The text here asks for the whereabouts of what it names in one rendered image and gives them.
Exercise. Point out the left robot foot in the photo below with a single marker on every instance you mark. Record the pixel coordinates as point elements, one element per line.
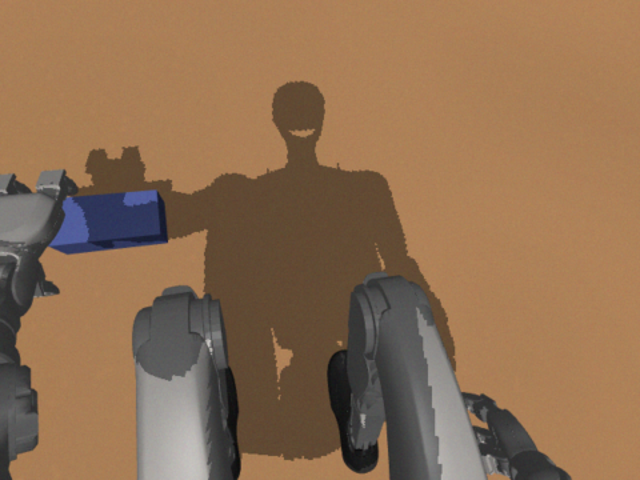
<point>232,423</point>

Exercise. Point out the carton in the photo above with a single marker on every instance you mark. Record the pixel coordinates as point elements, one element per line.
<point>111,221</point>

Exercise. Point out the right robot arm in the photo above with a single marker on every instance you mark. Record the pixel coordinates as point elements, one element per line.
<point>534,465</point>

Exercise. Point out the right robot foot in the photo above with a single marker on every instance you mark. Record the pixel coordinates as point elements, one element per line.
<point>358,460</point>

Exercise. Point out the left robot arm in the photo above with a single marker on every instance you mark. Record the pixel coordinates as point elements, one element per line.
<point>19,272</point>

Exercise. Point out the left robot hand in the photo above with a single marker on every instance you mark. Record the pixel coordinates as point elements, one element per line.
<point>30,221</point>

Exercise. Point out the right robot hand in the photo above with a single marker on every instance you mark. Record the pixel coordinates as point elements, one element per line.
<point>505,438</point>

